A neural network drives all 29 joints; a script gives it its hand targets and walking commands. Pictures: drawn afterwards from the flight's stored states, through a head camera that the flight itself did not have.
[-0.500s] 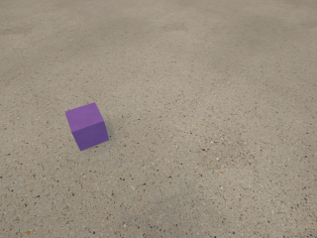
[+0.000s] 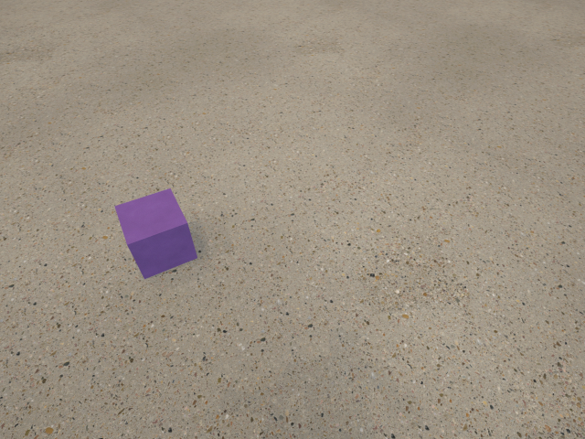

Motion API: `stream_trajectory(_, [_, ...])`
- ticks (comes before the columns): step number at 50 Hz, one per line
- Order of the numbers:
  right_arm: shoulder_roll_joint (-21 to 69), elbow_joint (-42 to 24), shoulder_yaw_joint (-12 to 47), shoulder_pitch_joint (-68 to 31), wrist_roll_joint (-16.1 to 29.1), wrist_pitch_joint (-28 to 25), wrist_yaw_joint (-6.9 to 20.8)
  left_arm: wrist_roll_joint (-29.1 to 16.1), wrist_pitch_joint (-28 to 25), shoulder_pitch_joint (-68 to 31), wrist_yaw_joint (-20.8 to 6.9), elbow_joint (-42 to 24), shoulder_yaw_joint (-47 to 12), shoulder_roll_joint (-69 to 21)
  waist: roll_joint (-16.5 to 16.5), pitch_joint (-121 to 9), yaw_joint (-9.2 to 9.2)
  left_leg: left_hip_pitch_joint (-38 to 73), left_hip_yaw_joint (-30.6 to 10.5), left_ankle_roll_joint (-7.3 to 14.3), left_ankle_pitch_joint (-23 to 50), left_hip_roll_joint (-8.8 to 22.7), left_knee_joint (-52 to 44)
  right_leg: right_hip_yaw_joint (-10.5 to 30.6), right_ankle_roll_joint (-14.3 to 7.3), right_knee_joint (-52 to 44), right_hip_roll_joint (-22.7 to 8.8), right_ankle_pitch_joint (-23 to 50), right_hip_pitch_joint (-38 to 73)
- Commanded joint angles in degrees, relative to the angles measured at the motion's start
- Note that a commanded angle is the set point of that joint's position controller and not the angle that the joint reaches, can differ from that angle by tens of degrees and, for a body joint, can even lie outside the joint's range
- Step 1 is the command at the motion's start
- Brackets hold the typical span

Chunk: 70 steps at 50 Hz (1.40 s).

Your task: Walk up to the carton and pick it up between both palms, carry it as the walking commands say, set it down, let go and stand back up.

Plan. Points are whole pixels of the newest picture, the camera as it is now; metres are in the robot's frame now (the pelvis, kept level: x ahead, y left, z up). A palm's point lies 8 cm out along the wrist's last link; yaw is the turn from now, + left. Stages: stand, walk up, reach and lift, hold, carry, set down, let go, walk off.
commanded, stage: stand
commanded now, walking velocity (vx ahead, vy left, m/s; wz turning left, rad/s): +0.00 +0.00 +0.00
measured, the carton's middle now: (157, 233) +1.03 +0.55 -0.67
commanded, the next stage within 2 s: walk up in 0.26 s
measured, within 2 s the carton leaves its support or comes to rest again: neither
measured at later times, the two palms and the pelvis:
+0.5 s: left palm out of the picture +0.09 +0.30 -0.11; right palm out of the picture +0.09 -0.31 -0.11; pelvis +0.00 +0.00 +0.00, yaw +2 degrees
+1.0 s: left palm out of the picture +0.15 +0.42 -0.16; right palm (337, 421) +0.20 -0.07 -0.14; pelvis +0.13 +0.16 -0.02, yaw +14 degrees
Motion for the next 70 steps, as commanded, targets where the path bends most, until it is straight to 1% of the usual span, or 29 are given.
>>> stream_trajectory(1, [-9.98,-2.3,-1.5,-1.19,-0.22,-0.39,-0.23,-0.22,-0.92,-1.92,0.49,-2.78,1.88,10.85,-0.47,-4.59,0.28,0.81,-4.19,1.55,7.0,5.45,-3.34,5.35,-1.72,-3.76,-6.73,6.11,1.05])
stream_trajectory(4, [-10.99,-2.89,-2.2,-2.98,-0.2,-0.8,-0.24,0.02,-0.66,-1.06,0.39,-2.88,1.99,10.18,1.93,-4.1,1.27,0.36,-4.12,1.64,7.28,5.47,-3.56,5.43,-1.9,-3.62,-7.05,5.98,0.96])
stream_trajectory(15, [-11.79,-2.01,-2.51,-2.16,0.05,-0.68,-0.4,-0.01,-0.75,-2.05,0.1,-2.63,2.09,10.74,-1.81,-5.33,0.11,1.45,-4.26,1.71,8.01,5.49,-3.61,5.28,-2.03,-4.05,-6.39,7.74,0.81])
stream_trajectory(21, [-11.87,-2.07,-2.57,-2.29,-0.17,-0.61,-0.32,-0.01,-0.61,-1.87,0.21,-2.25,1.98,9.87,-0.05,-3.37,0.32,-0.34,-4.42,2.01,6.08,5.96,-3.98,5.72,-2.17,-4.35,-7.03,6.46,1.23])
stream_trajectory(22, [-9.69,-2.61,-1.87,-1.95,0.17,-0.47,-0.37,-0.03,-0.91,-2.65,0.27,-2.78,1.65,10.08,-0.76,-4.32,-0.01,0.88,-4.73,1.97,6.64,5.97,-4.39,5.98,-2.17,-4.06,-6.93,3.85,0.29])
stream_trajectory(23, [-8.12,-4.27,-4.3,4.14,-0.2,1.7,-0.13,1.41,1.71,3.27,-0.64,-5.56,4.79,9.41,-7.36,-4.79,2.16,-12.96,-5.75,1.07,-12.9,6.0,2.73,0.72,-0.75,-0.04,-5.81,-20.47,4.95])
stream_trajectory(24, [-4.57,-10.54,-3.15,-11.55,-0.95,4.15,3.11,1.06,2.57,12.79,1.89,-2.88,5.41,13.27,-4.73,1.85,8.23,-36.53,1.72,1.9,-18.8,-2.9,20.56,19.1,-3.82,-11.7,-21.26,-30.42,15.15])
stream_trajectory(25, [-4.43,-13.53,-3.28,-13.4,-2.75,4.5,4.05,1.1,2.29,16.48,3.04,-2.4,6.17,17.9,-6.94,2.49,9.72,-43.76,-2.17,-0.72,-13.83,3.57,33.36,28.58,-6.21,-14.86,-31.67,-31.68,14.21])
stream_trajectory(27, [-3.12,-13.07,-3.38,-9.22,-2.62,3.89,4.95,0.94,0.91,13.58,3.51,-3.85,5.11,13.77,-2.35,2.26,5.15,-37.66,-4.43,-1.14,-7.77,5.78,37.04,21.15,-6.03,-12.58,-27.82,-20.94,6.97])
stream_trajectory(30, [-3.03,-11.38,-4.54,-1.4,-2.19,4.27,6.37,0.92,0.18,8.15,2.68,-7.05,5.22,10.01,-8.06,-3.65,-0.21,-31.44,-1.11,-2.1,-2.83,6.09,40.98,6.68,-4.04,-11.41,-22.87,-15.48,5.11])
stream_trajectory(33, [-0.85,-12.6,-3.79,-4.97,-1.8,3.93,7.07,1.09,-0.65,10.12,2.07,-6.47,5.1,7.88,-9.59,1.08,1.05,-27.96,1.03,-1.87,0.23,6.95,30.93,1.34,-3.16,-11.52,-20.19,-12.68,-0.53])
stream_trajectory(35, [1.37,-13.33,-3.25,-3.54,-1.07,3.58,7.15,1.3,-1.37,8.38,1.31,-7.36,5.17,7.46,-12.98,3.4,-0.54,-22.42,2.65,-0.99,-0.99,8.38,22.13,-1.82,-2.38,-12.42,-19.65,-13.94,-4.46])
stream_trajectory(37, [2.4,-12.14,-2.99,-2.65,-0.09,2.69,6.31,1.98,-1.58,8.9,0.0,-7.32,5.34,7.21,-14.86,2.67,0.22,-16.3,7.35,-0.94,-6.89,6.07,18.8,-3.55,-2.81,-10.92,-18.28,-18.62,-7.32])
stream_trajectory(40, [-0.72,-8.42,-4.45,7.02,-0.11,1.51,4.92,3.08,-1.38,10.46,-0.56,-7.9,4.58,4.18,-4.25,-1.34,-2.99,-0.9,13.92,0.82,-13.34,0.85,17.89,-9.42,-2.63,6.98,-12.49,-20.04,-14.17])
stream_trajectory(41, [-2.19,-6.01,-5.18,15.63,-0.47,1.23,4.08,2.98,-1.44,9.79,-0.42,-8.57,4.24,2.97,1.05,-5.26,-7.0,5.97,12.41,2.22,-14.4,0.11,15.2,-11.74,-2.19,19.17,-10.74,-16.02,-16.78])
stream_trajectory(42, [-8.68,-3.8,-7.25,25.09,-1.48,0.59,2.68,2.95,-1.51,8.47,-0.69,-10.22,3.72,-0.32,18.12,-6.78,-11.09,11.68,-5.77,4.77,-26.2,10.31,3.56,-12.01,-1.21,39.71,-7.36,-21.88,-25.58])
stream_trajectory(43, [-13.23,-4.26,-8.11,26.57,-2.17,-0.04,1.85,1.83,-1.93,6.27,-1.34,-13.64,2.79,-3.24,28.0,-4.5,-9.27,10.04,-35.17,9.44,-32.86,22.21,-11.74,-7.07,0.97,52.07,-0.81,-25.75,-37.24])
stream_trajectory(44, [-11.97,-4.3,-7.1,23.41,-0.78,-0.13,1.75,2.31,-1.69,3.86,-1.2,-13.65,2.88,-2.14,21.3,-1.28,-8.3,7.05,-40.11,12.07,-34.46,23.13,-16.8,-0.94,0.58,56.19,-4.83,-23.27,-39.59])
stream_trajectory(46, [-5.96,-6.09,-6.2,16.98,-0.79,-1.29,1.63,2.02,-2.16,4.39,-1.48,-12.43,2.04,-1.96,10.73,-0.78,-5.04,2.62,-28.86,8.86,-23.75,17.18,-10.6,1.95,-1.37,56.49,-7.91,-14.13,-35.66])
stream_trajectory(48, [-3.15,-7.85,-5.6,11.31,-0.43,-1.95,0.8,1.86,-2.24,5.35,-1.98,-11.05,1.77,-1.85,12.39,-2.22,-2.11,-2.12,-18.12,8.0,-14.16,13.96,-8.07,0.56,0.11,50.06,-10.39,-7.97,-29.03])
stream_trajectory(50, [-0.41,-8.11,-4.6,9.23,-0.81,-1.78,0.9,1.62,-1.73,5.58,-1.75,-10.54,1.88,-1.84,11.09,-3.4,0.17,-9.42,-11.78,8.82,-9.54,11.26,-7.68,-1.82,1.45,42.92,-8.81,-5.7,-21.59])
stream_trajectory(56, [1.38,-4.43,-3.55,18.33,-0.48,-2.74,0.52,1.1,-1.23,-3.64,-2.11,-14.52,1.65,-5.6,2.61,2.48,-3.01,-1.78,-12.18,10.74,-0.65,12.8,-10.95,-3.41,3.13,24.22,-6.92,1.55,-26.24])
stream_trajectory(60, [1.23,-3.34,-3.5,20.65,-0.69,-2.7,0.5,0.47,-1.62,-7.47,-2.26,-16.33,1.64,-6.17,3.97,2.89,-4.47,-0.43,-12.11,9.87,3.6,13.01,-11.37,-4.71,3.68,16.24,-4.89,2.61,-21.74])
stream_trajectory(63, [2.41,-2.94,-3.49,19.94,-1.21,-2.35,0.55,-0.05,-2.18,-2.37,-1.5,-14.34,2.17,-6.0,6.95,0.36,-2.22,-2.47,-6.58,8.6,6.04,8.58,-6.84,-5.13,3.1,11.33,-4.85,3.12,-12.36])
stream_trajectory(65, [2.12,-3.13,-3.23,19.03,-0.64,-2.21,0.78,0.31,-2.93,11.23,-0.22,-10.61,3.98,-2.13,2.1,-7.85,4.43,-10.41,-1.27,5.96,14.41,4.42,11.7,-6.36,1.05,6.83,-5.49,3.94,11.42])
stream_trajectory(66, [4.36,-3.59,-2.89,20.44,-0.19,-2.62,0.64,1.73,-3.51,20.12,0.48,-7.87,5.63,3.47,-10.53,-14.31,8.2,-21.36,1.45,3.4,-0.66,-0.07,28.81,10.6,-1.8,0.1,-19.49,-0.04,23.42])
stream_trajectory(67, [5.98,-5.35,-2.91,21.18,-0.29,-2.88,0.46,2.16,-3.53,24.39,0.27,-7.9,6.38,8.29,-18.45,-16.4,7.39,-29.76,2.18,2.41,-19.03,-1.82,41.49,28.32,-5.46,-5.23,-31.62,-2.76,25.12])
stream_trajectory(69, [3.76,-4.72,-3.72,19.53,-1.18,-1.75,0.91,1.09,-3.2,17.94,0.86,-6.76,5.36,6.01,-7.53,-6.8,3.11,-29.38,-3.39,0.99,-11.85,2.92,49.08,25.45,-6.24,-6.77,-30.21,-0.3,11.76])
stream_trajectory(70, [3.84,-4.07,-3.6,18.78,-1.59,-1.28,1.56,1.1,-3.45,16.13,1.44,-6.8,4.73,3.85,-1.59,-3.69,0.94,-29.21,-4.02,0.26,-6.76,4.42,49.43,20.92,-4.05,-5.08,-28.1,12.55,6.12])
